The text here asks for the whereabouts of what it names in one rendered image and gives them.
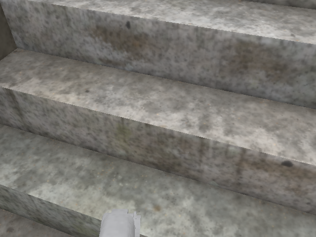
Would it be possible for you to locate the robot left thigh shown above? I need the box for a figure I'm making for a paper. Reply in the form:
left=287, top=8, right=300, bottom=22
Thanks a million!
left=99, top=208, right=141, bottom=237

